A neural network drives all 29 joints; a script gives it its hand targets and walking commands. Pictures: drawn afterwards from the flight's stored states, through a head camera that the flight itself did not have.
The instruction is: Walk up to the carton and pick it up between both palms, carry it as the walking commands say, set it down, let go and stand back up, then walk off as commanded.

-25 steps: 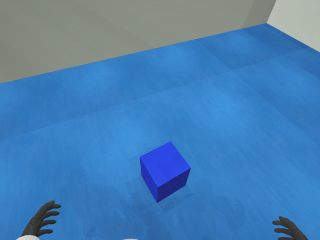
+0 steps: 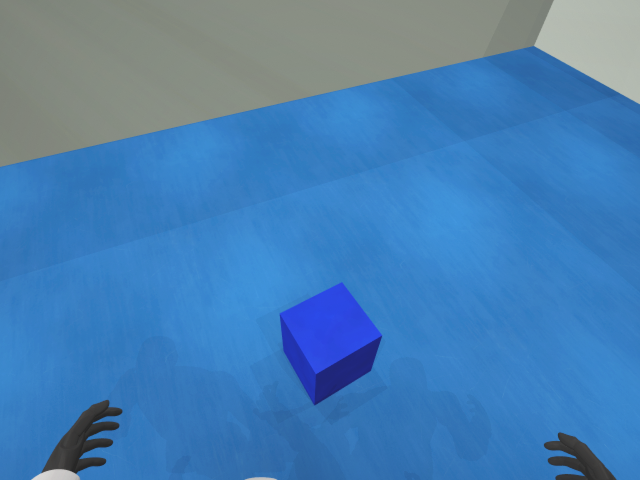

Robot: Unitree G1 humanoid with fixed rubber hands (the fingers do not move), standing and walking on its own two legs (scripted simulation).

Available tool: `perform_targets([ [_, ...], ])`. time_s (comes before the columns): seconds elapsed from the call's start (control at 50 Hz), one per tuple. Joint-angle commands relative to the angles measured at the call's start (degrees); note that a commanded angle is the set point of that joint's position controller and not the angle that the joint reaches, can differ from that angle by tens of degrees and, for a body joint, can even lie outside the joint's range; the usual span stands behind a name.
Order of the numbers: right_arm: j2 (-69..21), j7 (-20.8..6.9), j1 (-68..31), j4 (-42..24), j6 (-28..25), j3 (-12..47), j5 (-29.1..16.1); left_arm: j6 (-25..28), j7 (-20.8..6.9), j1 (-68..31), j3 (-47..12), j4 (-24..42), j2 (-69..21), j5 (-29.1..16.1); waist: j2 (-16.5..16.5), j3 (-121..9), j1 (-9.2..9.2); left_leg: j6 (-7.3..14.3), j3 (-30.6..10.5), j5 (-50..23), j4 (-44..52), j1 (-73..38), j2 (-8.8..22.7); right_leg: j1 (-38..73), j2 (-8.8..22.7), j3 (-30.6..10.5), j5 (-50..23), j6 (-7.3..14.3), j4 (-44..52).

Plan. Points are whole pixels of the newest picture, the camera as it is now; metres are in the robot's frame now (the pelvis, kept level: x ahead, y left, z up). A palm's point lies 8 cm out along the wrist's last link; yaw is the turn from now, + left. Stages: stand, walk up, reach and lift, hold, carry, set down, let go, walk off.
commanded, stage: walk up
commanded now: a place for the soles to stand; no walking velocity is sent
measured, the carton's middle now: (328, 344) +0.57 -0.03 -0.63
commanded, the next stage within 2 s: none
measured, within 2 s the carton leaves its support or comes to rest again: neither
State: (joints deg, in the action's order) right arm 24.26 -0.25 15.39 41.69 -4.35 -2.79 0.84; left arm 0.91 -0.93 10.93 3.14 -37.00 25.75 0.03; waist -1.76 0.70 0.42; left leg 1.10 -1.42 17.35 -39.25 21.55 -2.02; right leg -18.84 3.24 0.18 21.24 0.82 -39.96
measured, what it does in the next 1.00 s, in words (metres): stands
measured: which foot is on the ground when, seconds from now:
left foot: down 0.00-1.00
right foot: down 0.00-1.00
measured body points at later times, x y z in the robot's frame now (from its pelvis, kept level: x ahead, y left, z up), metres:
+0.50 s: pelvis +0.00 +0.00 +0.00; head +0.01 +0.01 +0.45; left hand +0.16 +0.32 -0.07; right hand +0.12 -0.32 -0.07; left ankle +0.04 +0.11 -0.72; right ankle +0.00 -0.15 -0.72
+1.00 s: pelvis +0.00 +0.00 +0.00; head +0.01 +0.01 +0.45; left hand +0.15 +0.32 -0.07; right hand +0.12 -0.33 -0.07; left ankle +0.04 +0.11 -0.72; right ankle +0.00 -0.15 -0.72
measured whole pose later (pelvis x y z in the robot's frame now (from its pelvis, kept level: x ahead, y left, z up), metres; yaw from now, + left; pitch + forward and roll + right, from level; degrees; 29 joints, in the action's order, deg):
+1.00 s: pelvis +0.00 +0.00 +0.00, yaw +0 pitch +0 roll +0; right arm 24.2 -0.2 15.4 41.7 -4.3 -2.8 0.8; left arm 1.0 -0.9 11.5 3.1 -37.0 25.6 0.0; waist -1.7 0.9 0.4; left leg 1.1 -1.6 17.3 -39.2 21.5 -1.8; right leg -18.8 3.0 0.2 21.1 0.8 -39.9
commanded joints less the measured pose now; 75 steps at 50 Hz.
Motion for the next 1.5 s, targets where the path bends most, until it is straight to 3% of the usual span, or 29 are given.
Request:
perform_targets([
  [0.0, 10.6, 0.4, -1.8, -1.3, -0.9, -1.2, 0.5, 1.0, 0.5, -1.7, 3.0, -0.4, 8.6, 1.7, 4.5, -2.2, 2.07, 5.3, -15.7, -9.3, 9.8, 2.4, 7.6, 6.0, 2.9, -3.4, 1.6, 3.2, 6.5],
  [0.04, 11.1, 0.6, 0.0, -0.5, -0.6, -1.5, 0.6, 0.9, 0.2, -3.1, 3.3, -1.2, 10.2, 1.6, 1.5, -1.8, 1.12, 4.5, -13.2, -6.6, 10.0, 2.9, 6.0, 6.5, 3.3, -3.1, 2.5, 3.5, 6.8],
  [0.14, 11.1, 0.5, -0.4, -0.5, -0.8, -1.6, 0.4, 1.1, 0.3, -2.7, 2.8, -1.4, 8.9, 1.6, 4.2, -1.9, 0.87, 4.3, -14.0, -8.6, 9.8, 2.3, 6.4, 6.2, 2.6, -2.3, 3.5, 3.7, 8.0],
  [0.18, 10.5, 0.6, -0.5, -0.4, -0.9, -1.5, 0.3, 1.2, 0.2, -1.6, 2.7, -0.8, 9.5, 2.0, 0.6, -3.4, 1.37, 4.3, -14.1, -8.4, 8.9, 2.1, 5.9, 8.4, 4.0, -3.8, -0.2, 4.3, 8.4],
  [0.3, 11.0, 0.6, -0.2, -0.6, -1.1, -1.8, 0.6, 1.4, 0.4, -2.9, 2.8, -0.9, 9.0, 1.9, 2.7, -3.6, 0.2, 4.2, -12.9, -11.2, 9.2, 0.8, 5.6, 7.4, 3.1, -2.3, -2.8, 3.8, 6.2],
  [0.32, 11.6, 0.7, 0.6, -0.7, -1.0, -1.4, 0.9, 1.3, 0.3, -2.4, 2.9, -0.8, 9.3, 1.6, 5.8, -3.0, 0.94, 4.5, -14.2, -13.3, 9.2, 1.8, 6.7, 7.3, 3.4, -2.3, -2.4, 4.0, 5.4],
  [0.42, 10.4, 0.6, -0.8, -1.3, -0.8, -1.5, 0.1, 1.6, 0.4, -1.9, 3.1, -1.7, 10.5, 2.0, -1.4, -3.2, 1.16, 3.9, -11.2, -11.0, 6.6, 1.1, 4.6, 7.5, 4.9, -5.0, -1.7, 5.1, 10.0],
  [0.44, 9.7, 0.5, -0.3, -1.0, -0.9, -1.0, 0.1, 1.4, 0.5, -3.1, 3.2, -1.0, 10.4, 1.9, 1.6, -4.8, 0.53, 3.6, -10.7, -12.1, 7.4, 0.9, 4.9, 9.2, 5.5, -5.0, -1.9, 5.5, 8.3],
  [0.54, 11.4, 0.5, -1.3, -0.6, -0.8, -1.4, 0.2, 0.8, 0.4, -1.5, 3.0, -1.5, 8.4, 1.5, 6.6, -3.1, 1.65, 5.6, -16.5, -8.2, 12.3, 1.1, 8.6, 6.3, 1.4, -1.4, 2.7, 2.9, 5.5],
  [0.56, 11.4, 0.6, -0.8, -0.6, -0.8, -1.5, 0.6, 0.8, 0.5, -1.6, 2.6, -1.0, 8.8, 1.6, 3.4, -2.1, 1.26, 5.8, -18.1, -7.1, 12.4, 2.9, 8.6, 6.0, 2.0, -2.5, 3.3, 3.0, 5.5],
  [0.62, 9.9, 0.5, -0.8, -1.1, -1.0, -1.1, -0.2, 1.6, 0.5, -1.3, 3.1, -1.1, 10.3, 2.1, -0.4, -3.4, 1.4, 3.5, -11.4, -11.0, 6.7, 2.1, 5.0, 7.7, 5.2, -5.6, 0.9, 4.9, 10.0],
  [0.64, 9.8, 0.5, -0.1, -0.9, -0.9, -1.1, 0.3, 1.7, 0.3, -1.9, 3.6, -1.1, 11.4, 1.7, 1.1, -3.3, 0.61, 2.8, -8.3, -11.1, 5.3, 2.2, 3.2, 8.0, 6.2, -6.2, 0.2, 5.3, 9.7],
  [0.68, 10.8, 0.5, -0.3, -0.4, -0.9, -1.5, 0.5, 1.4, 0.5, -2.2, 3.5, -0.9, 10.1, 1.5, 2.1, -1.9, 0.97, 3.4, -10.7, -11.5, 6.5, 0.6, 3.9, 5.1, 4.8, -4.1, -3.9, 5.1, 7.2],
  [0.72, 12.1, 0.7, -0.5, -0.5, -0.8, -2.0, 0.7, 0.5, 0.4, -2.9, 3.1, -0.3, 8.8, 1.4, 5.1, -1.9, 0.64, 5.6, -16.6, -8.8, 11.3, -0.5, 7.8, 3.5, 1.4, -0.2, 0.1, 2.9, 3.8],
  [0.74, 13.2, 0.7, 0.6, -1.0, -1.0, -1.9, 0.7, 0.7, 0.5, -1.6, 3.1, -0.1, 8.9, 1.5, 6.0, -2.0, 0.55, 6.8, -21.0, -8.1, 12.1, -0.7, 9.2, 3.1, 1.1, -1.8, 1.0, 2.4, 3.1],
  [0.76, 12.4, 0.6, 0.1, -0.6, -0.8, -1.9, 0.6, 0.9, 0.5, -1.1, 2.7, -1.3, 7.8, 1.6, 4.3, -1.4, 0.67, 6.4, -18.9, -7.4, 12.6, 0.8, 9.2, 4.2, 1.2, -0.9, 2.4, 2.5, 4.5],
  [0.8, 11.9, 0.6, -1.4, -1.1, -0.6, -1.9, 0.8, 1.2, 0.4, -1.1, 2.7, -0.7, 8.7, 1.5, 6.6, -1.9, 1.23, 5.4, -16.3, -6.9, 12.1, 2.0, 8.3, 5.6, 1.9, -2.7, 0.6, 2.7, 5.9],
  [0.86, 10.0, 0.5, -0.1, -0.8, -0.6, -1.2, 0.1, 1.7, 0.4, -2.1, 3.5, -0.6, 10.4, 2.1, -1.0, -0.5, 0.67, 3.2, -11.8, -10.2, 7.2, 3.3, 4.7, 5.8, 5.0, -6.8, 0.2, 5.0, 10.3],
  [0.88, 10.9, 0.6, -0.2, -0.2, -0.6, -1.7, 0.1, 1.5, 0.5, -2.1, 2.8, -0.9, 10.6, 1.5, 1.6, -1.7, -0.06, 3.0, -9.1, -8.3, 7.7, 0.0, 4.1, 4.7, 5.2, -5.2, -0.7, 5.0, 10.0],
  [0.96, 11.3, 0.5, -1.1, -1.2, -0.9, -1.6, 0.3, 1.0, 0.4, -1.7, 2.9, -0.9, 8.8, 1.4, 3.5, -1.8, 1.28, 4.9, -16.1, -9.9, 10.2, 1.1, 7.1, 4.9, 2.4, -2.3, -0.8, 3.9, 5.1],
  [1.04, 10.4, 0.5, -1.3, -1.2, -0.9, -1.4, 0.2, 1.2, 0.3, -1.6, 2.7, -0.8, 9.4, 1.7, 3.7, -1.8, 1.15, 3.7, -11.7, -10.7, 8.4, 1.9, 5.4, 6.0, 3.4, -3.0, -0.8, 4.4, 7.2],
  [1.12, 12.0, 0.8, -1.0, -1.3, -1.1, -1.6, 0.3, 1.0, 0.4, -0.5, 3.0, -1.3, 8.8, 1.6, 5.9, -2.3, 1.94, 4.9, -16.1, -11.7, 10.9, 1.1, 7.8, 6.6, 2.2, -1.9, -1.8, 2.8, 5.2],
  [1.16, 11.2, 0.5, -1.3, -1.0, -0.8, -1.6, 0.4, 1.4, 0.2, -2.6, 2.8, -0.3, 9.5, 1.4, 3.1, -2.7, 0.69, 4.3, -13.9, -6.0, 11.1, 1.9, 6.6, 6.6, 2.9, -3.2, 3.5, 4.1, 7.3],
  [1.24, 10.7, 0.6, -0.4, -0.2, -0.9, -1.8, 0.9, 1.3, 0.3, -1.8, 2.9, -1.4, 9.8, 1.9, 3.1, -3.0, 0.04, 3.8, -11.2, -9.3, 8.5, -0.5, 4.8, 5.1, 4.0, -4.0, -1.0, 4.9, 7.8],
  [1.32, 11.0, 0.4, -1.4, -0.8, -1.0, -1.8, 0.3, 1.1, 0.4, -1.2, 3.1, -1.0, 9.2, 1.9, 3.4, -2.8, 1.56, 4.6, -15.1, -7.6, 9.7, 1.5, 6.6, 6.6, 3.2, -3.3, 1.2, 3.8, 6.8],
  [1.38, 10.8, 0.5, 0.5, -0.2, -0.9, -1.3, -0.2, 1.3, 0.4, -2.0, 3.0, -0.7, 10.6, 1.9, 2.4, -2.7, 0.26, 3.3, -11.2, -12.0, 7.3, 0.3, 5.0, 5.7, 4.3, -3.9, -0.1, 4.8, 8.8],
  [1.4, 10.5, 0.6, 1.1, 0.0, -0.8, -1.7, 0.5, 1.3, 0.5, -2.6, 3.1, -0.6, 10.1, 1.8, 0.6, -1.9, 0.24, 3.7, -11.4, -11.1, 8.0, 1.8, 4.2, 6.2, 4.2, -4.7, -0.9, 4.6, 8.3],
  [1.46, 11.3, 0.4, 0.0, -1.0, -0.8, -1.9, 0.7, 1.2, 0.2, -2.8, 2.8, -0.6, 8.8, 1.5, 3.1, -2.3, 0.44, 4.5, -13.9, -9.4, 10.1, -0.3, 5.6, 4.4, 2.3, -2.8, 0.5, 3.9, 5.7],
  [1.48, 12.0, 0.6, 0.9, -0.7, -0.8, -2.4, 0.3, 0.8, 0.1, -2.9, 2.6, -0.7, 8.5, 1.7, 4.3, -4.4, -0.5, 4.5, -16.8, -9.5, 11.8, -1.7, 8.4, 4.3, 1.6, -1.4, -0.1, 3.5, 4.0],
])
